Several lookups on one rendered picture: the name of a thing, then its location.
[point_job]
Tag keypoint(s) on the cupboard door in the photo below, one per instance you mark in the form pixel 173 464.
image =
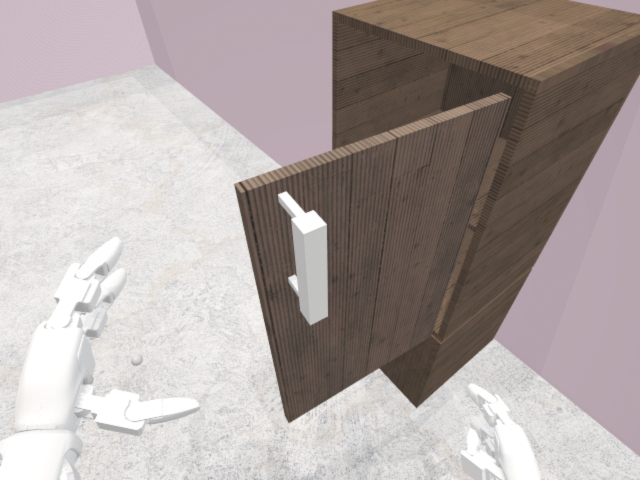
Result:
pixel 397 207

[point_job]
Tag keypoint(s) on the handle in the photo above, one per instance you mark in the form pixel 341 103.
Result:
pixel 310 248

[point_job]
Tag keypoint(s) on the robot right hand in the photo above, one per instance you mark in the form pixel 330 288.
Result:
pixel 509 454

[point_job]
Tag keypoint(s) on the robot left forearm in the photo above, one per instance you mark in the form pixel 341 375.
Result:
pixel 48 454

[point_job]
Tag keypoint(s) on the robot left hand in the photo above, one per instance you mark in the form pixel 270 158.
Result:
pixel 51 394

